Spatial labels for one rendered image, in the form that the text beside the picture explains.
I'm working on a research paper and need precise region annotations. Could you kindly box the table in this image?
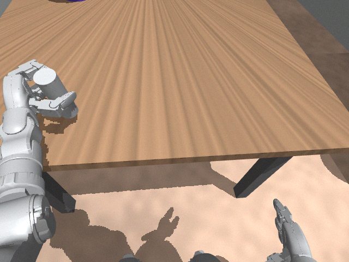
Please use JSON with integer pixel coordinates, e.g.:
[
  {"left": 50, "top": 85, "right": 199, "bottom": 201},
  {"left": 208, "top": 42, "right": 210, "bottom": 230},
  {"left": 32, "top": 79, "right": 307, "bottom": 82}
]
[{"left": 0, "top": 0, "right": 349, "bottom": 213}]

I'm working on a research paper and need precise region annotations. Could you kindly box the can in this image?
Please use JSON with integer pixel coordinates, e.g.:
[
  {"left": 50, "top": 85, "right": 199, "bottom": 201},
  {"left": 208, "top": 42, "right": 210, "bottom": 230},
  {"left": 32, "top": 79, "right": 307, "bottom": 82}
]
[{"left": 33, "top": 68, "right": 79, "bottom": 118}]

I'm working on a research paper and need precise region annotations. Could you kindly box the left robot hand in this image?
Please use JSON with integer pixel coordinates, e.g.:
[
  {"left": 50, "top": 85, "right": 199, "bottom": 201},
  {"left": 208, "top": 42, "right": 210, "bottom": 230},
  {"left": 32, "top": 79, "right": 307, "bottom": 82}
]
[{"left": 3, "top": 59, "right": 77, "bottom": 117}]

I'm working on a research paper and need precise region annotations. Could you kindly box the right robot hand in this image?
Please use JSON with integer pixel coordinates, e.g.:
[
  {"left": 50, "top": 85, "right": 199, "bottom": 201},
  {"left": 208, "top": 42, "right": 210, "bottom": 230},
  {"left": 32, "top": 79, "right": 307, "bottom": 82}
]
[{"left": 265, "top": 199, "right": 312, "bottom": 262}]

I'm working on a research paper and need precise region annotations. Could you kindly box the left robot arm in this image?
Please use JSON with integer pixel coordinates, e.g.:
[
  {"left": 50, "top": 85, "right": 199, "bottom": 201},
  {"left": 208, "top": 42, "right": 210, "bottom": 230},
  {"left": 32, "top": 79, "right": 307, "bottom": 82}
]
[{"left": 0, "top": 108, "right": 56, "bottom": 262}]

